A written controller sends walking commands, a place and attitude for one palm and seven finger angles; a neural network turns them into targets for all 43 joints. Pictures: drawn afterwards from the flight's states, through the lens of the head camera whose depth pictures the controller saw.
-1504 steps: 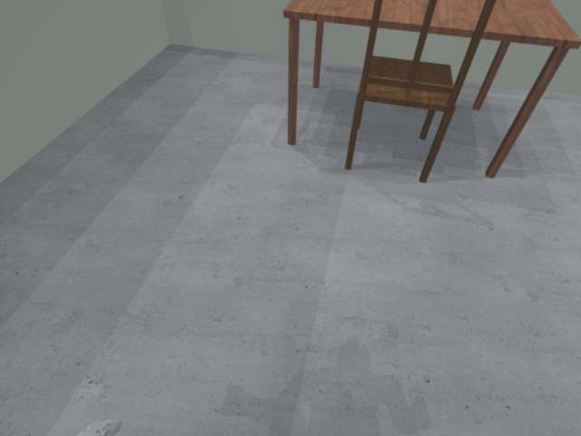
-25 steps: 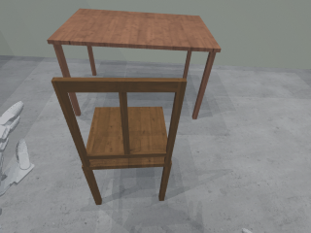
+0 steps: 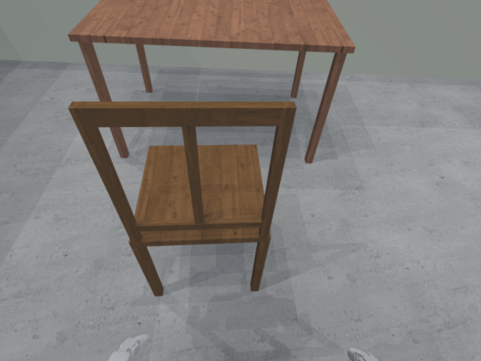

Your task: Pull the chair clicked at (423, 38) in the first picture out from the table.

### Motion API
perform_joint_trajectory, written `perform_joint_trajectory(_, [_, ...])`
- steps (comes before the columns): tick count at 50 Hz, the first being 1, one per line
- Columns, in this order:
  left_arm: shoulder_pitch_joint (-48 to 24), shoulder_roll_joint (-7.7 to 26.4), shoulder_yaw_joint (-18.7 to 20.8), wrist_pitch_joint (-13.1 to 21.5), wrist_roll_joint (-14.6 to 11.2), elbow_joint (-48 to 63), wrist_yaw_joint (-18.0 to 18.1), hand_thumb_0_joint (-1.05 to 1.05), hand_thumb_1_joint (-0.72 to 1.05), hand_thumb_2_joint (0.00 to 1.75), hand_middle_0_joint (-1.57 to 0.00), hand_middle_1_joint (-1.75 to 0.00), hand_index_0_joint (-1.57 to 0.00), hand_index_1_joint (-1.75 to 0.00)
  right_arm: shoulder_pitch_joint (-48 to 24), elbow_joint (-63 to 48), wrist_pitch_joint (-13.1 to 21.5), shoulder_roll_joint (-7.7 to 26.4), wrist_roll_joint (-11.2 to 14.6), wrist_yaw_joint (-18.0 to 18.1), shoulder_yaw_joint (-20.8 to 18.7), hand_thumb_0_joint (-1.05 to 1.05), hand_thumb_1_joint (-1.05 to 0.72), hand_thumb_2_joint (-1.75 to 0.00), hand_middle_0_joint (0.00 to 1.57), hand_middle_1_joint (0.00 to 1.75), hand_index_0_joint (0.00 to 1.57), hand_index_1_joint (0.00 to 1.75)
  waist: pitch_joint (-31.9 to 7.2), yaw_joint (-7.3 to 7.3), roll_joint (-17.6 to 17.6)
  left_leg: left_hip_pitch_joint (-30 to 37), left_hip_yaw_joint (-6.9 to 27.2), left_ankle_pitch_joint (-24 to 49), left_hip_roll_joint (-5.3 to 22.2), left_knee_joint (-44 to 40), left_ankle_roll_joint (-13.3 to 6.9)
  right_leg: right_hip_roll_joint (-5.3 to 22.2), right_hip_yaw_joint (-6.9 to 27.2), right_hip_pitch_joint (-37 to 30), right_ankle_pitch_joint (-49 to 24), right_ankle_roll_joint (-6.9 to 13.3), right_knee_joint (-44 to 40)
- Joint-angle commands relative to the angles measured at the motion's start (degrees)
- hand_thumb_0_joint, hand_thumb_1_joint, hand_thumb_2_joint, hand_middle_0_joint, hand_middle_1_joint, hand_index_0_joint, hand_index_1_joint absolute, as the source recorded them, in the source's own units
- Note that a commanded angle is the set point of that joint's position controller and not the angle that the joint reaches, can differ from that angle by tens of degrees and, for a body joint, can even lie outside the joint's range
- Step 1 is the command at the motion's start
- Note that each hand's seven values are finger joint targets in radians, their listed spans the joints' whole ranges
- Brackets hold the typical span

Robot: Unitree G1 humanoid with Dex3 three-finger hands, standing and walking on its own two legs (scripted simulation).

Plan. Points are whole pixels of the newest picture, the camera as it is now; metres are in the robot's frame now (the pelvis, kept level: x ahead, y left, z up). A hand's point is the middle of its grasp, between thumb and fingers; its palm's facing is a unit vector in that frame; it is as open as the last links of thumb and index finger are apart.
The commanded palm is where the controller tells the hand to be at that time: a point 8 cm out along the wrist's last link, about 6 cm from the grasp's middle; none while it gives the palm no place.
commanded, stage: let the arm hang, fingers relaxed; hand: left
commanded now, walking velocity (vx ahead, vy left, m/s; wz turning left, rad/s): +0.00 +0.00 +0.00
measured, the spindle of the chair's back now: (194, 181) +0.52 +0.12 -0.06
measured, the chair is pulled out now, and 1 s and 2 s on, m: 0.66 0.66 0.66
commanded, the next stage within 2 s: look to check the result in 0.88 s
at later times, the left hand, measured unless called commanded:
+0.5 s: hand out of the picture -0.01 +0.18 -0.16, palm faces -0.02 -0.97 -0.24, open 7.4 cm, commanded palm none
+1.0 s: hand out of the picture +0.00 +0.15 -0.16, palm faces -0.02 -0.98 -0.18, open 7.4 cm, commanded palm none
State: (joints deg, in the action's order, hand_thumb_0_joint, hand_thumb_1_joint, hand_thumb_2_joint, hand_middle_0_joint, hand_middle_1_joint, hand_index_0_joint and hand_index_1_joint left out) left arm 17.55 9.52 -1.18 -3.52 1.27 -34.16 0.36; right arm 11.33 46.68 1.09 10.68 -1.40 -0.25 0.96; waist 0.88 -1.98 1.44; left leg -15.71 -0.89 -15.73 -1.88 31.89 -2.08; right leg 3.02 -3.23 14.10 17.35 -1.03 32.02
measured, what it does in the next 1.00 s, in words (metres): stands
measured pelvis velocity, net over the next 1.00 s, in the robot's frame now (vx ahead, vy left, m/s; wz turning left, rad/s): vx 0.01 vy -0.02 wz -0.01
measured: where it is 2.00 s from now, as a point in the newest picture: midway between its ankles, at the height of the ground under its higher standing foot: outside the picture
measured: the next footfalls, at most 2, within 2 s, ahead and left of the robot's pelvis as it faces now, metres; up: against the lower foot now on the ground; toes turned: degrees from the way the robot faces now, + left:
none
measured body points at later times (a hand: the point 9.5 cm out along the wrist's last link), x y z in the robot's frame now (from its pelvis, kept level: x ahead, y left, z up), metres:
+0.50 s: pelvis +0.00 -0.01 +0.01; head +0.03 -0.02 +0.46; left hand -0.01 +0.23 -0.14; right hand -0.02 -0.23 -0.15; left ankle +0.01 +0.10 -0.73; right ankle +0.00 -0.13 -0.73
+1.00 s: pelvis +0.01 -0.02 +0.01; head +0.03 -0.02 +0.46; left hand +0.01 +0.20 -0.15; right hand -0.01 -0.23 -0.15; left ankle +0.01 +0.10 -0.73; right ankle +0.00 -0.13 -0.73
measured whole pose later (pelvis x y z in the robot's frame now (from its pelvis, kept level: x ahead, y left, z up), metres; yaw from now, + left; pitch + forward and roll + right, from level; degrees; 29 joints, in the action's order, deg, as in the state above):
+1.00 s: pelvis +0.01 -0.02 +0.01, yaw -1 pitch -1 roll +0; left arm 17.5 8.2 -2.0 -0.1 -0.1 -60.8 1.9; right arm 18.6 61.4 0.5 7.6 -0.5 1.9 1.0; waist 3.2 -0.6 -0.8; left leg -11.0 -1.0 -12.6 -0.2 24.5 -0.8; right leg 1.1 -3.2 9.6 13.8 0.3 24.3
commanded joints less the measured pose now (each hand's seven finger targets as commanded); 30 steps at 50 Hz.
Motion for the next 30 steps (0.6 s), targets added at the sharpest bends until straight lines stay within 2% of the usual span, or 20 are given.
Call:
perform_joint_trajectory(1, [2.03, 10.2, 2.01, 3.26, -0.45, -2.74, 1.21, 0.0, 0.9, 0.9, -0.2, -0.3, -0.2, -0.3, 1.95, -1.15, 0.49, 8.21, 0.45, 0.75, -1.83, 0.0, -0.9, -0.9, 0.2, 0.3, 0.2, 0.3, -1.14, 1.99, -9.65, 3.77, 7.44, 22.73, 6.38, -7.02, -0.7, 2.32, 5.28, -3.23, -13.09, 3.62, -6.8])
perform_joint_trajectory(3, [2.78, 10.03, 1.58, 3.45, -0.69, -7.87, 1.25, 0.0, 0.9, 0.9, -0.2, -0.3, -0.2, -0.3, 3.01, 0.84, 0.22, 7.24, 0.64, 0.91, -1.58, 0.0, -0.9, -0.9, 0.2, 0.3, 0.2, 0.3, -0.67, 1.87, -10.93, 3.61, 6.87, 17.17, 6.22, -7.85, -0.45, 2.7, 5.45, -3.73, -10.52, 3.69, -8.53])
perform_joint_trajectory(4, [3.45, 8.13, 2.53, 3.42, -0.35, -8.25, 1.46, 0.0, 0.9, 0.9, -0.2, -0.3, -0.2, -0.3, 4.03, 1.17, 0.15, 6.35, 0.3, 1.04, -1.88, 0.0, -0.9, -0.9, 0.2, 0.3, 0.2, 0.3, -2.05, 1.88, -12.46, 3.84, 7.04, 14.8, 6.33, -8.18, -0.58, 2.6, 4.74, -4.52, -9.81, 3.83, -8.91])
perform_joint_trajectory(5, [3.4, 8.22, 2.35, 3.44, -0.47, -9.45, 1.49, 0.0, 0.9, 0.9, -0.2, -0.3, -0.2, -0.3, 4.66, 1.75, -0.03, 6.01, 0.32, 1.06, -1.88, 0.0, -0.9, -0.9, 0.2, 0.3, 0.2, 0.3, -2.87, 1.86, -13.0, 3.89, 7.19, 12.92, 6.26, -8.61, -0.68, 2.59, 4.34, -5.17, -9.15, 3.84, -9.21])
perform_joint_trajectory(7, [2.1, 8.25, 1.79, 3.4, -0.6, -11.82, 1.32, 0.0, 0.9, 0.9, -0.2, -0.3, -0.2, -0.3, 5.47, 2.91, -0.51, 6.2, 0.47, 1.08, -1.97, 0.0, -0.9, -0.9, 0.2, 0.3, 0.2, 0.3, -1.24, 1.71, -8.24, 2.85, 7.68, 7.73, 6.81, -9.92, -0.88, 2.47, 4.01, -4.74, -7.06, 3.68, -10.64])
perform_joint_trajectory(10, [1.19, 8.13, 1.34, 3.47, -0.78, -14.83, 1.17, 0.0, 0.9, 0.9, -0.2, -0.3, -0.2, -0.3, 7.33, 4.77, -0.62, 6.24, 0.6, 1.04, -2.1, 0.0, -0.9, -0.9, 0.2, 0.3, 0.2, 0.3, 0.29, 1.57, -3.88, 1.69, 8.04, 3.69, 6.98, -11.36, -0.93, 2.75, 4.0, -4.21, -4.95, 3.77, -11.67])
perform_joint_trajectory(12, [1.23, 8.18, 1.18, 3.36, -0.81, -16.63, 1.17, 0.0, 0.9, 0.9, -0.2, -0.3, -0.2, -0.3, 8.37, 5.8, -0.76, 6.38, 0.63, 1.12, -2.14, 0.0, -0.9, -0.9, 0.2, 0.3, 0.2, 0.3, 1.95, 1.58, -2.17, 0.73, 8.26, 1.7, 7.17, -12.43, -1.15, 2.59, 4.03, -3.68, -3.81, 3.87, -12.0])
perform_joint_trajectory(15, [2.14, 7.91, 0.89, 3.54, -0.97, -18.96, 1.26, 0.0, 0.9, 0.9, -0.2, -0.3, -0.2, -0.3, 10.1, 7.51, -0.57, 6.04, 0.71, 1.22, -1.98, 0.0, -0.9, -0.9, 0.2, 0.3, 0.2, 0.3, 1.68, 1.63, 1.07, 1.73, 7.71, 3.05, 7.08, -12.12, -1.27, 3.03, 4.43, -3.3, -4.31, 3.92, -12.26])
perform_joint_trajectory(16, [2.47, 7.79, 0.79, 3.58, -1.01, -19.56, 1.27, 0.0, 0.9, 0.9, -0.2, -0.3, -0.2, -0.3, 10.31, 8.03, -0.53, 5.79, 0.77, 1.29, -1.89, 0.0, -0.9, -0.9, 0.2, 0.3, 0.2, 0.3, 2.0, 1.71, 0.0, 2.07, 7.54, 3.72, 6.97, -12.25, -1.41, 2.93, 4.55, -3.1, -4.63, 4.1, -12.46])
perform_joint_trajectory(20, [3.26, 7.51, 0.45, 3.63, -1.18, -21.52, 1.5, 0.0, 0.9, 0.9, -0.2, -0.3, -0.2, -0.3, 11.64, 9.89, -0.45, 5.14, 0.8, 1.41, -1.54, 0.0, -0.9, -0.9, 0.2, 0.3, 0.2, 0.3, 2.16, 1.57, 0.23, 3.09, 6.85, 4.4, 6.96, -11.94, -1.27, 3.2, 5.01, -2.09, -4.31, 4.03, -12.51])
perform_joint_trajectory(21, [3.6, 7.52, 0.34, 3.71, -1.16, -22.11, 1.54, 0.0, 0.9, 0.9, -0.2, -0.3, -0.2, -0.3, 11.63, 10.4, -0.43, 4.86, 0.91, 1.44, -1.47, 0.0, -0.9, -0.9, 0.2, 0.3, 0.2, 0.3, 2.84, 1.72, -0.82, 3.05, 6.7, 5.43, 6.79, -11.84, -1.42, 3.21, 5.14, -1.94, -5.03, 4.16, -12.79])
perform_joint_trajectory(25, [4.08, 6.88, 0.23, 3.88, -1.25, -23.35, 1.73, 0.0, 0.9, 0.9, -0.2, -0.3, -0.2, -0.3, 12.55, 11.81, -0.16, 4.05, 0.95, 1.63, -1.16, 0.0, -0.9, -0.9, 0.2, 0.3, 0.2, 0.3, 2.17, 1.53, -0.21, 4.4, 5.95, 8.88, 6.9, -11.25, -1.21, 3.48, 5.42, -2.14, -7.03, 4.1, -12.26])
perform_joint_trajectory(27, [4.19, 6.57, 0.19, 3.82, -1.25, -23.77, 1.78, 0.0, 0.9, 0.9, -0.2, -0.3, -0.2, -0.3, 12.57, 12.33, -0.18, 3.76, 0.94, 1.73, -1.08, 0.0, -0.9, -0.9, 0.2, 0.3, 0.2, 0.3, 3.7, 1.63, -0.85, 3.78, 5.99, 8.52, 6.94, -11.57, -1.24, 3.34, 5.3, -1.53, -6.44, 4.13, -12.4])
perform_joint_trajectory(30, [4.53, 5.98, 0.22, 3.87, -1.23, -24.4, 1.89, 0.0, 0.9, 0.9, -0.2, -0.3, -0.2, -0.3, 12.64, 12.84, -0.05, 3.17, 0.96, 1.84, -0.98, 0.0, -0.9, -0.9, 0.2, 0.3, 0.2, 0.3, 3.43, 1.56, -1.37, 4.53, 5.99, 8.54, 7.07, -11.85, -1.28, 3.26, 5.56, -1.26, -6.45, 4.06, -12.36])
